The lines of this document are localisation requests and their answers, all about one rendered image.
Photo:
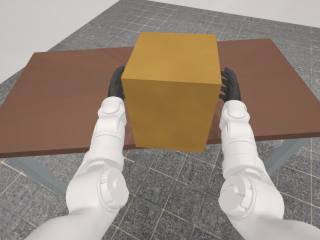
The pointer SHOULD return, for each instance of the robot left upper arm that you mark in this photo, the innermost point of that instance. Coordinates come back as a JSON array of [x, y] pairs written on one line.
[[93, 199]]

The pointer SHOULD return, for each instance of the robot left forearm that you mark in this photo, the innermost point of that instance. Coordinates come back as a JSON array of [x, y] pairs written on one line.
[[107, 141]]

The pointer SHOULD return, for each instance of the robot right forearm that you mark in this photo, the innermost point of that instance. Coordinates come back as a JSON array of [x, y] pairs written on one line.
[[238, 144]]

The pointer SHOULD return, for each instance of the robot right hand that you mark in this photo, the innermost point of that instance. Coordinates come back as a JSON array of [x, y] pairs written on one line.
[[232, 90]]

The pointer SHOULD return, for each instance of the robot right upper arm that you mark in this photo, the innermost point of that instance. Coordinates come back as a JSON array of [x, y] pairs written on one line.
[[256, 211]]

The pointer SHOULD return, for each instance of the carton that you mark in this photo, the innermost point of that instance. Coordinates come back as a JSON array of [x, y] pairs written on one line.
[[171, 85]]

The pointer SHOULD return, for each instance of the table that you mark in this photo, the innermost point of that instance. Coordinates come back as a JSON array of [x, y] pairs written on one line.
[[52, 109]]

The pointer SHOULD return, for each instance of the robot left hand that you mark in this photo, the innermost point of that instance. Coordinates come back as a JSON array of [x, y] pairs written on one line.
[[115, 87]]

